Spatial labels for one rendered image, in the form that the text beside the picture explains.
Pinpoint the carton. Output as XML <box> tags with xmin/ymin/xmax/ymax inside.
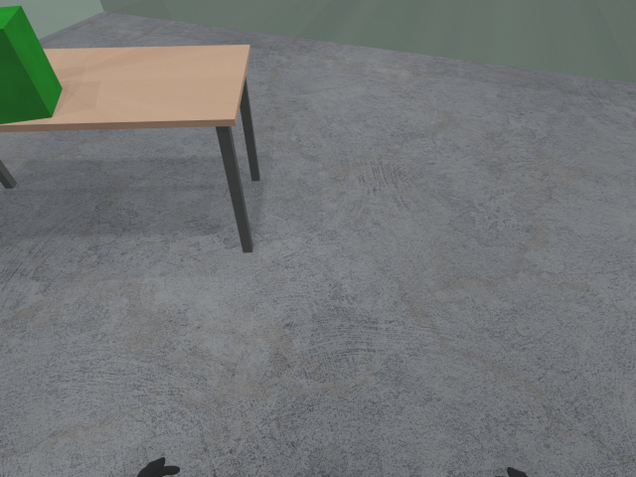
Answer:
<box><xmin>0</xmin><ymin>6</ymin><xmax>63</xmax><ymax>124</ymax></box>

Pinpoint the left robot hand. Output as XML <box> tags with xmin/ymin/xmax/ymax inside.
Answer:
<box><xmin>137</xmin><ymin>457</ymin><xmax>180</xmax><ymax>477</ymax></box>

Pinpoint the table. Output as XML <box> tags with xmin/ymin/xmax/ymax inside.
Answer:
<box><xmin>0</xmin><ymin>45</ymin><xmax>260</xmax><ymax>252</ymax></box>

